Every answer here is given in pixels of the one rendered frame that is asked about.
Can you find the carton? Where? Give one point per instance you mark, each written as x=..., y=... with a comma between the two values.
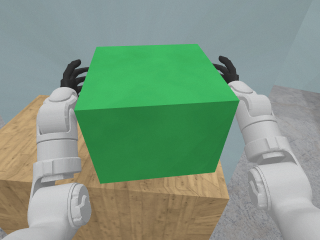
x=154, y=111

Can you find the robot left upper arm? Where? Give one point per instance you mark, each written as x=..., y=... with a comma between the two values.
x=56, y=213

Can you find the right robot forearm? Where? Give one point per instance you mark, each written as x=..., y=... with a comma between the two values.
x=264, y=143

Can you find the robot right upper arm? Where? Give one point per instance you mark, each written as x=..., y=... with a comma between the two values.
x=281, y=190

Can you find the robot right hand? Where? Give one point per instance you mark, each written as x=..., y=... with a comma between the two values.
x=229, y=72

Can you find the left robot forearm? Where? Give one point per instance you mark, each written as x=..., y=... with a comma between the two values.
x=56, y=138

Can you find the robot left hand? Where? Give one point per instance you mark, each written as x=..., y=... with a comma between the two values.
x=69, y=76

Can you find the pedestal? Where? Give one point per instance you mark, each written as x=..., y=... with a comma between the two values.
x=186, y=207

